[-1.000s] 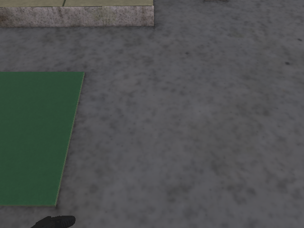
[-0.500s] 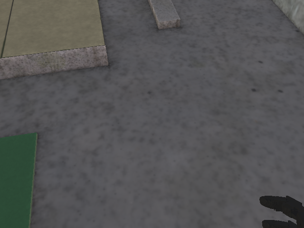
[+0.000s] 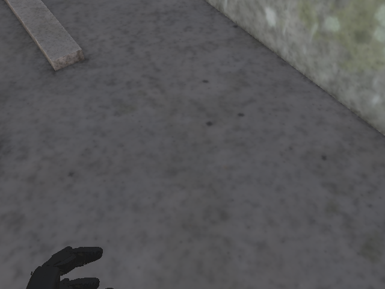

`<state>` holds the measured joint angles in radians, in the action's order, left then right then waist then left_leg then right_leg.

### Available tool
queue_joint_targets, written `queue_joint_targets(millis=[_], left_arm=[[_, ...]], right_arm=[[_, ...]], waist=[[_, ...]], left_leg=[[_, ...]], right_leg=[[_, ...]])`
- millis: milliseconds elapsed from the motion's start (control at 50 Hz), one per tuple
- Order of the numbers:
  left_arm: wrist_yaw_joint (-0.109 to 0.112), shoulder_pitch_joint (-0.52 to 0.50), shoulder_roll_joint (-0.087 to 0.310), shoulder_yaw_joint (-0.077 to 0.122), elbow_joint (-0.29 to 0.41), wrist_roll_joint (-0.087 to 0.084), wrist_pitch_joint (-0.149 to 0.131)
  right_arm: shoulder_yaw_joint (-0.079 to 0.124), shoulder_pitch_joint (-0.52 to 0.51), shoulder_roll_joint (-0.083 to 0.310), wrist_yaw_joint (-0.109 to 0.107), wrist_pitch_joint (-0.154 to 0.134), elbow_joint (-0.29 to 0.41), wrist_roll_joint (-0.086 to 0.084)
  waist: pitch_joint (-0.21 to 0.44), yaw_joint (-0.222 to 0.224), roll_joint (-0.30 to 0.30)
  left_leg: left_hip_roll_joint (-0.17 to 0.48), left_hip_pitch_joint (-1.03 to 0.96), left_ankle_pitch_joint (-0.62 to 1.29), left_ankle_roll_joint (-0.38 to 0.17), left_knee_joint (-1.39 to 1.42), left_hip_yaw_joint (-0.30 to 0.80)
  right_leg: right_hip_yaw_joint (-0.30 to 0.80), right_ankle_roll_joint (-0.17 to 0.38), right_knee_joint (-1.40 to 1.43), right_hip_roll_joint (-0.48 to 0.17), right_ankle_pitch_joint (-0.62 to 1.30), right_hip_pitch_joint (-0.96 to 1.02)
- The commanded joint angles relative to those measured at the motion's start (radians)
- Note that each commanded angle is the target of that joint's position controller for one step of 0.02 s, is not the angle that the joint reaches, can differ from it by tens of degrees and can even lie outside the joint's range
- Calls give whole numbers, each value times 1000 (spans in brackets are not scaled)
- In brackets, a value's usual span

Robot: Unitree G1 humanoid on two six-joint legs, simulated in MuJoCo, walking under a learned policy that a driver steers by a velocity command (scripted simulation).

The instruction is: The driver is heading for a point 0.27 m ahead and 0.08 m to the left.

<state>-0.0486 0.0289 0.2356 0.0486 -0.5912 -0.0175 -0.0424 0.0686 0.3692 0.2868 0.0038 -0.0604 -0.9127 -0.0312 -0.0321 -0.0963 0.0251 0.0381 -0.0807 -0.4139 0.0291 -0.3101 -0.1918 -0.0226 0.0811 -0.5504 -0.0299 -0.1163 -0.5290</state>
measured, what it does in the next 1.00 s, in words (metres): walks ahead: right foot, then left foot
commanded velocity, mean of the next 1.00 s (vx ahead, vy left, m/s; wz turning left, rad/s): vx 0.16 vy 0.00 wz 0.00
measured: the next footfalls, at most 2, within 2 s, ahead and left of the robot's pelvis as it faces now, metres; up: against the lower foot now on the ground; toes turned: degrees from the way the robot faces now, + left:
right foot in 0.02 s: +0.17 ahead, -0.12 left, +0.00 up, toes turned -2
left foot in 0.44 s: +0.34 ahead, +0.12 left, +0.00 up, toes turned +3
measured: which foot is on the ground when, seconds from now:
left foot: down 0.00-0.02, up 0.04-0.42, down 0.44-1.00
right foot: up 0.00-0.00, down 0.02-0.46, up 0.48-0.68, down 0.70-1.00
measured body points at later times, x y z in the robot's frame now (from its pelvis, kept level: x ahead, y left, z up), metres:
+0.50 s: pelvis +0.21 +0.01 +0.00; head +0.23 +0.03 +0.45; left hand +0.29 +0.29 -0.13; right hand +0.38 -0.23 -0.10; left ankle +0.30 +0.12 -0.73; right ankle +0.14 -0.12 -0.72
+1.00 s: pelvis +0.26 +0.00 +0.01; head +0.27 -0.01 +0.46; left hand +0.29 +0.25 -0.14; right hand +0.37 -0.25 -0.13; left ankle +0.31 +0.12 -0.73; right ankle +0.22 -0.13 -0.73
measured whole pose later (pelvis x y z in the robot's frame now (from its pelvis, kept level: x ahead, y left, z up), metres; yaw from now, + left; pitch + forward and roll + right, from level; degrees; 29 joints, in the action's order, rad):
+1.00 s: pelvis +0.26 +0.00 +0.01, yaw +2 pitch -1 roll +0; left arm 0.03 0.24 0.21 0.04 -1.03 0.00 -0.01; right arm 0.04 0.12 0.23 -0.02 0.01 -0.99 0.00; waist -0.03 0.00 -0.01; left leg 0.01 0.31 -0.19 0.00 -0.51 -0.01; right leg 0.00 -0.02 -0.52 -0.02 -0.34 -0.17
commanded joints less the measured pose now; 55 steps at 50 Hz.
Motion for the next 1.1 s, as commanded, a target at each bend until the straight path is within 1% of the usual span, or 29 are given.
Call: queue_joint_targets(millis=[20,40,60,80,100,120,140,200,240,280,360,420,440,460,480,500,520,540,580,640,680,700,720,740,760,780,800,860,1100], left_arm=[[20,334,212,90,-20,15,-11],[33,418,322,107,-36,29,-13],[37,440,252,87,-28,28,-16],[35,380,208,69,-39,27,-20],[33,305,178,56,-42,21,-24],[27,236,144,46,-46,20,-28],[24,188,117,38,-44,21,-34],[26,141,128,42,-72,26,-57],[39,126,142,44,-95,29,-55],[50,135,147,43,-116,28,-46],[55,184,167,44,-175,18,-28],[60,156,159,40,-202,-1,-17],[60,202,136,33,-219,7,-17],[60,286,109,24,-227,35,-26],[62,387,50,5,-259,39,-24],[68,330,83,8,-258,26,-2],[74,272,110,15,-240,8,21],[82,238,120,20,-243,4,44],[95,224,133,31,-252,15,77],[98,266,85,23,-304,16,76],[90,288,69,21,-338,26,71],[86,272,81,21,-336,40,70],[88,248,108,22,-322,43,69],[87,226,155,33,-336,29,66],[85,201,118,25,-336,27,54],[85,187,98,18,-343,32,42],[85,177,101,18,-348,33,32],[83,213,97,14,-374,25,14],[87,252,81,0,-437,21,25]], right_arm=[[19,-40,165,-11,-3,47,-2],[-26,35,42,2,-23,92,23],[-12,7,100,10,-48,68,3],[10,-84,156,14,-52,104,-29],[6,-133,142,10,-51,118,-21],[8,-141,128,4,-43,114,3],[13,-106,121,-1,-27,100,12],[3,-40,63,-9,12,77,19],[-7,-91,41,-12,15,94,31],[-19,-152,24,-4,11,105,37],[-16,-231,56,9,10,126,36],[-2,-195,85,14,5,115,49],[10,-172,120,8,3,103,55],[24,-174,193,-1,3,113,62],[8,-171,145,-8,15,109,70],[-11,-162,69,-4,25,103,57],[-19,-177,56,3,29,95,55],[-17,-194,69,5,31,93,53],[-10,-282,97,-2,31,105,53],[-13,-356,72,-16,43,101,51],[-16,-343,57,-22,50,80,35],[-21,-317,42,-21,49,64,33],[-22,-302,40,-19,49,55,39],[-17,-294,39,-19,50,60,40],[-17,-313,44,-23,48,54,48],[-15,-308,40,-25,47,48,46],[-16,-298,34,-29,48,36,43],[-14,-281,35,-28,49,9,40],[-10,-270,42,-33,66,-70,31]], waist=[[223,251,-98],[377,213,147],[478,244,127],[314,237,95],[201,194,71],[134,147,47],[104,101,60],[94,41,51],[75,39,55],[81,63,67],[99,98,70],[109,56,55],[123,61,8],[176,112,-108],[266,136,-235],[277,93,-236],[242,87,-221],[211,82,-191],[155,107,-178],[135,139,-174],[136,149,-158],[116,138,-130],[77,116,-93],[30,73,19],[14,84,35],[14,74,53],[14,70,57],[34,84,25],[43,100,-26]], left_leg=[[172,255,873,-115,-457,73],[4,685,150,-47,-863,88],[-37,773,-181,-55,-1009,289],[12,851,-123,-59,-1042,301],[51,832,-47,-53,-981,271],[76,796,-2,-38,-921,254],[94,721,29,-28,-886,253],[79,613,103,10,-802,230],[77,611,197,20,-657,222],[63,559,330,14,-493,202],[30,507,415,-6,-325,210],[1,402,449,-54,-184,194],[14,316,660,-76,-131,213],[130,166,1058,-125,-187,310],[261,40,1098,-271,-186,457],[291,81,936,-324,-124,530],[279,117,717,-319,-76,551],[271,154,537,-300,-38,563],[249,292,320,-254,18,527],[161,413,187,-194,36,398],[118,445,52,-154,21,342],[96,461,-33,-113,16,327],[73,472,-73,-80,-9,310],[14,404,-14,-53,-30,242],[5,317,71,-42,-83,228],[3,278,136,-49,-111,222],[6,259,189,-59,-127,222],[4,261,311,-74,-148,216],[2,238,443,-65,-172,209]], right_leg=[[50,97,34,-23,87,606],[530,256,61,-332,0,986],[728,283,172,-402,15,982],[532,227,185,-359,69,857],[385,191,200,-305,224,697],[289,169,221,-258,345,570],[217,154,251,-223,421,468],[114,167,309,-206,594,330],[45,154,319,-181,624,303],[-14,131,311,-144,599,301],[18,117,267,-179,511,376],[38,68,143,-167,379,384],[23,25,73,-112,293,372],[-17,-34,-39,-31,77,291],[-13,-93,-169,22,-256,192],[32,-116,-241,20,-477,173],[56,-121,-283,10,-535,123],[73,-124,-319,-5,-530,95],[92,-131,-311,-34,-452,133],[43,-120,-116,-14,-263,287],[6,-101,36,12,-101,388],[28,-84,80,-10,-69,401],[78,-58,132,-61,-116,372],[84,-35,139,-56,-293,230],[89,-38,181,-50,-361,149],[91,-53,202,-53,-344,130],[86,-67,204,-49,-293,134],[71,-76,170,-38,-164,202],[42,-69,137,-18,-13,278]])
